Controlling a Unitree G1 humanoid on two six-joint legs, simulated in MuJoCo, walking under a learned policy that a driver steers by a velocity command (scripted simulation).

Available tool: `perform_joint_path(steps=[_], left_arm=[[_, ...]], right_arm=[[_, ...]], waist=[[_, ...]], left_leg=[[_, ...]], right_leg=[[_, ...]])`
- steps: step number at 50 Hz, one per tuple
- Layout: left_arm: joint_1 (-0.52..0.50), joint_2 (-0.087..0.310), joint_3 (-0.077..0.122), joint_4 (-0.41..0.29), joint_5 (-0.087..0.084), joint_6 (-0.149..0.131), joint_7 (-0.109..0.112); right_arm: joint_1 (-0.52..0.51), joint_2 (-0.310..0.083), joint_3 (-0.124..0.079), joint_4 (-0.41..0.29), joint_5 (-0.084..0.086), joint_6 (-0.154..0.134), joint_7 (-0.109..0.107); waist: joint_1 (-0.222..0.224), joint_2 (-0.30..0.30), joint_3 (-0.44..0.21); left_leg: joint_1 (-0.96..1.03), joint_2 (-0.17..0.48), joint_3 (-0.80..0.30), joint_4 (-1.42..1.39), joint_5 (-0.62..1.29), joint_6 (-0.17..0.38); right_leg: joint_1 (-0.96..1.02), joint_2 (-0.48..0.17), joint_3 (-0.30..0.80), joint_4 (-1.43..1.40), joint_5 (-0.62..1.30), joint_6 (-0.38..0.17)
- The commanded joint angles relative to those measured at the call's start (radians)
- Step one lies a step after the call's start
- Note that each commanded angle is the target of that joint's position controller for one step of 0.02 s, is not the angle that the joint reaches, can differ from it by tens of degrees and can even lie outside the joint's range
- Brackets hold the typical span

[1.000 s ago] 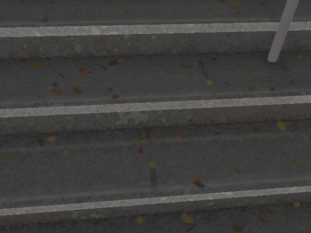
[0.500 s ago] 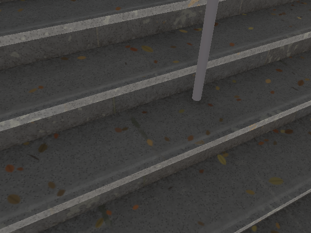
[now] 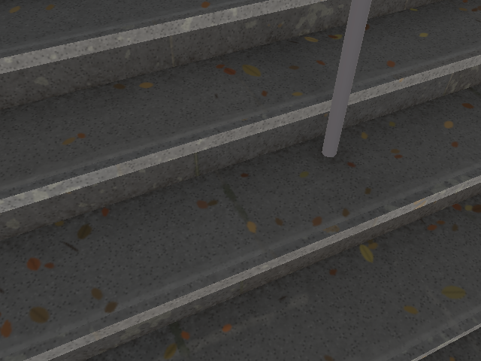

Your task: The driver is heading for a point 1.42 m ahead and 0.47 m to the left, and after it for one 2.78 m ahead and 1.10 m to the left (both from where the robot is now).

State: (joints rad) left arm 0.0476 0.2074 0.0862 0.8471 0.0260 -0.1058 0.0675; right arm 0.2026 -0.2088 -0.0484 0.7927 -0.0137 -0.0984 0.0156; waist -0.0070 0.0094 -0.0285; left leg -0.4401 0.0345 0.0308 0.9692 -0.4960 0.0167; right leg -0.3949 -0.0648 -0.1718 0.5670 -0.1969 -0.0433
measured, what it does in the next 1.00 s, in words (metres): steps on the spot, turning left: right foot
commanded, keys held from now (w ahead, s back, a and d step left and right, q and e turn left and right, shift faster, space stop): q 0.80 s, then no key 0.20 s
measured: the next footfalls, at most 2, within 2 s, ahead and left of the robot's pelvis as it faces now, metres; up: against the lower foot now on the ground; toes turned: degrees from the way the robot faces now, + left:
right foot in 0.74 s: +0.11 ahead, -0.08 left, +0.00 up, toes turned +26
left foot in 1.12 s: +0.03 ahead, +0.15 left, +0.00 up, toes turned +34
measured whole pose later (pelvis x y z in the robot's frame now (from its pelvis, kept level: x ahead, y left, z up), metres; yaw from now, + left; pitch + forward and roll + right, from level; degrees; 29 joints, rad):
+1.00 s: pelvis +0.04 -0.01 +0.01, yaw +32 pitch +7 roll +0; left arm 0.16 0.15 -0.04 0.64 0.03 -0.03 -0.04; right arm 0.15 -0.29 -0.07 0.71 -0.02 -0.06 -0.03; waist 0.01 0.03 -0.10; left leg -0.77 -0.10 -0.19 1.44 -0.36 -0.12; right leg -0.34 0.00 -0.11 0.50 -0.28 -0.06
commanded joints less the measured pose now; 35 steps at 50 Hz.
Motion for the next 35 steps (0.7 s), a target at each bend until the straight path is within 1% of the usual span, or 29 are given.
perform_joint_path(steps=[1, 2, 3, 4, 5, 6, 7, 8, 9, 10, 11, 12, 13, 14, 15, 16, 17, 18, 20, 22, 23, 25, 26, 27, 28, 30, 32, 34, 35], left_arm=[[-0.148, 0.145, 0.036, -0.127, 0.019, -0.026, 0.046], [-0.204, 0.138, 0.034, -0.128, 0.009, -0.013, 0.041], [-0.221, 0.165, 0.042, -0.136, -0.006, 0.009, 0.025], [-0.225, 0.188, 0.048, -0.136, -0.002, 0.03, 0.005], [-0.17, 0.142, 0.039, -0.123, 0.024, 0.042, -0.014], [-0.082, 0.051, 0.016, -0.129, 0.024, 0.038, -0.024], [-0.146, 0.085, 0.016, -0.214, 0.001, 0.018, -0.013], [-0.2, 0.099, 0.014, -0.203, -0.012, 0.021, -0.02], [-0.189, 0.118, 0.019, -0.219, -0.018, 0.024, -0.015], [-0.151, 0.18, 0.045, -0.212, -0.011, 0.031, -0.005], [-0.142, 0.173, 0.048, -0.21, 0.01, 0.025, 0.007], [-0.126, 0.163, 0.045, -0.23, 0.02, 0.025, 0.01], [-0.112, 0.154, 0.044, -0.237, 0.02, 0.021, 0.012], [-0.094, 0.154, 0.042, -0.237, 0.01, 0.018, 0.015], [-0.08, 0.153, 0.037, -0.233, 0.006, 0.017, 0.021], [-0.077, 0.153, 0.03, -0.233, 0.007, 0.019, 0.024], [-0.119, 0.134, 0.016, -0.264, 0.0, 0.02, 0.026], [-0.116, 0.129, 0.006, -0.268, -0.001, 0.021, 0.027], [-0.071, 0.147, -0.001, -0.268, -0.003, 0.02, 0.027], [-0.048, 0.139, -0.01, -0.26, 0.01, 0.022, 0.009], [-0.024, 0.125, -0.015, -0.254, 0.01, 0.025, -0.002], [-0.021, 0.119, -0.025, -0.264, 0.008, 0.03, -0.02], [-0.014, 0.113, -0.028, -0.269, 0.008, 0.035, -0.022], [-0.029, 0.112, -0.032, -0.282, 0.005, 0.036, -0.026], [-0.024, 0.101, -0.041, -0.297, 0.003, 0.039, -0.032], [-0.049, 0.079, -0.058, -0.326, -0.003, 0.031, -0.045], [-0.03, 0.078, -0.065, -0.329, -0.017, 0.019, -0.044], [-0.003, 0.076, -0.067, -0.33, -0.024, 0.01, -0.042], [0.025, 0.074, -0.067, -0.327, -0.027, 0.006, -0.046]], right_arm=[[0.043, 0.021, 0.02, -0.093, -0.015, 0.005, 0.019], [0.022, 0.02, 0.019, -0.091, -0.005, 0.003, 0.037], [0.033, 0.007, 0.011, -0.088, 0.014, -0.006, 0.067], [0.085, -0.011, 0.001, -0.065, 0.035, -0.02, 0.088], [0.095, -0.05, -0.014, -0.06, 0.03, -0.037, 0.088], [0.097, -0.155, -0.041, -0.076, 0.014, -0.051, 0.07], [0.157, -0.261, -0.064, -0.104, 0.0, -0.064, 0.054], [0.159, -0.231, -0.068, -0.071, -0.035, -0.073, 0.045], [0.066, -0.206, -0.062, -0.081, -0.034, -0.069, 0.051], [0.004, -0.16, -0.041, -0.109, -0.017, -0.062, 0.055], [-0.049, -0.115, -0.019, -0.13, -0.004, -0.045, 0.06], [-0.057, -0.089, -0.014, -0.15, -0.001, -0.018, 0.059], [-0.046, -0.08, -0.006, -0.171, -0.003, -0.004, 0.057], [-0.025, -0.092, -0.011, -0.181, -0.011, 0.005, 0.055], [0.007, -0.103, -0.016, -0.192, -0.018, 0.007, 0.053], [0.024, -0.107, -0.017, -0.202, -0.025, 0.008, 0.049], [0.082, -0.102, -0.015, -0.187, -0.039, 0.01, 0.042], [0.104, -0.102, -0.012, -0.188, -0.043, 0.012, 0.042], [0.095, -0.111, -0.01, -0.205, -0.026, 0.004, 0.043], [0.095, -0.124, -0.007, -0.217, -0.018, 0.002, 0.032], [0.081, -0.147, -0.009, -0.223, -0.018, -0.01, 0.025], [0.059, -0.142, -0.004, -0.233, -0.011, -0.017, 0.017], [0.052, -0.146, -0.005, -0.233, -0.005, -0.019, 0.014], [0.05, -0.142, -0.003, -0.238, -0.006, -0.022, 0.014], [0.033, -0.154, -0.007, -0.239, -0.005, -0.02, 0.012], [0.047, -0.169, -0.016, -0.228, -0.01, -0.014, 0.012], [0.064, -0.18, -0.027, -0.204, -0.011, -0.016, 0.012], [0.034, -0.183, -0.034, -0.185, 0.001, -0.01, 0.01], [-0.003, -0.186, -0.035, -0.181, 0.008, 0.0, 0.01]], waist=[[-0.044, -0.001, -0.121], [-0.055, -0.008, -0.098], [-0.06, -0.049, -0.078], [-0.062, -0.063, -0.069], [-0.03, -0.037, -0.08], [0.009, 0.138, -0.101], [-0.067, 0.281, -0.115], [-0.099, 0.139, -0.06], [-0.059, 0.134, -0.025], [-0.022, 0.124, -0.061], [0.009, 0.095, -0.054], [0.02, 0.046, -0.081], [0.021, 0.046, -0.1], [0.016, 0.05, -0.112], [0.007, 0.081, -0.107], [-0.006, 0.098, -0.112], [-0.038, 0.091, -0.105], [-0.048, 0.103, -0.117], [-0.039, 0.127, -0.112], [-0.031, 0.082, -0.114], [-0.017, 0.1, -0.103], [-0.015, 0.092, -0.107], [-0.012, 0.12, -0.125], [-0.025, 0.126, -0.118], [-0.019, 0.135, -0.123], [-0.044, 0.13, -0.102], [-0.061, 0.144, -0.142], [-0.046, 0.123, -0.144], [-0.016, 0.104, -0.135]], left_leg=[[-0.025, 0.063, -0.082, 0.019, -0.055, -0.017], [0.049, 0.054, -0.051, -0.189, 0.04, -0.014], [0.119, -0.003, 0.013, -0.367, 0.143, -0.002], [0.208, -0.052, 0.055, -0.521, 0.266, 0.017], [0.315, -0.064, 0.025, -0.534, 0.431, 0.065], [0.396, 0.078, -0.19, -0.539, 0.804, 0.202], [0.44, 0.301, -0.592, -0.628, 0.779, 0.411], [0.445, 0.293, -0.554, -0.643, 0.645, 0.381], [0.387, 0.25, -0.462, -0.616, 0.627, 0.332], [0.33, 0.232, -0.432, -0.603, 0.671, 0.32], [0.277, 0.215, -0.398, -0.595, 0.693, 0.308], [0.248, 0.186, -0.368, -0.594, 0.654, 0.301], [0.259, 0.176, -0.369, -0.577, 0.652, 0.302], [0.277, 0.181, -0.388, -0.567, 0.662, 0.306], [0.284, 0.182, -0.4, -0.57, 0.655, 0.307], [0.299, 0.182, -0.418, -0.558, 0.664, 0.307], [0.343, 0.179, -0.47, -0.544, 0.65, 0.31], [0.373, 0.183, -0.489, -0.534, 0.667, 0.315], [0.351, 0.169, -0.476, -0.535, 0.684, 0.299], [0.289, 0.14, -0.48, -0.533, 0.638, 0.289], [0.245, 0.148, -0.498, -0.523, 0.667, 0.284], [0.223, 0.121, -0.501, -0.512, 0.649, 0.271], [0.206, 0.102, -0.494, -0.501, 0.628, 0.262], [0.208, 0.09, -0.508, -0.487, 0.628, 0.258], [0.191, 0.08, -0.508, -0.472, 0.662, 0.256], [0.236, 0.081, -0.553, -0.447, 0.737, 0.275], [0.339, 0.127, -0.646, -0.416, 0.928, 0.31], [0.35, 0.135, -0.673, -0.412, 0.972, 0.317], [0.302, 0.111, -0.66, -0.415, 0.941, 0.304]], right_leg=[[0.185, -0.276, 0.256, -0.283, 0.229, -0.196], [0.18, -0.225, 0.191, -0.268, 0.16, -0.151], [0.158, -0.184, 0.146, -0.247, 0.099, -0.132], [0.141, -0.185, 0.117, -0.21, 0.049, -0.117], [0.07, -0.172, 0.075, -0.116, -0.006, -0.07], [-0.061, -0.063, -0.032, 0.082, -0.137, 0.033], [-0.278, 0.084, 0.053, 0.256, -0.402, 0.109], [-0.369, 0.063, 0.185, 0.422, -0.41, 0.113], [-0.416, 0.063, 0.225, 0.581, -0.366, 0.111], [-0.387, 0.06, 0.262, 0.721, -0.335, 0.107], [-0.373, 0.066, 0.275, 0.778, -0.288, 0.099], [-0.365, 0.073, 0.26, 0.757, -0.217, 0.107], [-0.363, 0.085, 0.246, 0.748, -0.176, 0.129], [-0.375, 0.087, 0.249, 0.755, -0.149, 0.158], [-0.387, 0.087, 0.242, 0.755, -0.141, 0.18], [-0.41, 0.09, 0.241, 0.76, -0.134, 0.201], [-0.493, 0.106, 0.26, 0.769, -0.154, 0.206], [-0.538, 0.107, 0.262, 0.789, -0.153, 0.208], [-0.535, 0.094, 0.239, 0.79, -0.163, 0.206], [-0.468, 0.083, 0.212, 0.695, -0.137, 0.21], [-0.422, 0.069, 0.217, 0.713, -0.108, 0.204], [-0.379, 0.064, 0.203, 0.617, -0.106, 0.199], [-0.327, 0.061, 0.198, 0.579, -0.105, 0.195], [-0.319, 0.069, 0.19, 0.54, -0.126, 0.191], [-0.272, 0.078, 0.174, 0.499, -0.139, 0.186], [-0.267, 0.098, 0.161, 0.362, -0.213, 0.164], [-0.275, 0.091, 0.198, 0.304, -0.165, 0.153], [-0.22, 0.091, 0.197, 0.191, -0.151, 0.129], [-0.128, 0.101, 0.176, 0.074, -0.079, 0.101]])
Velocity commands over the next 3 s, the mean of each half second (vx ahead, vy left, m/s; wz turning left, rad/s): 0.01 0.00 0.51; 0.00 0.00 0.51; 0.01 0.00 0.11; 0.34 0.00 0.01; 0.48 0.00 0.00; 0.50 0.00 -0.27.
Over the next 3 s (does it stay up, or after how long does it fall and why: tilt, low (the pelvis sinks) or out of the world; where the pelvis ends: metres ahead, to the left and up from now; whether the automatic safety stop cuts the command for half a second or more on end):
stays up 0.66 0.40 0.32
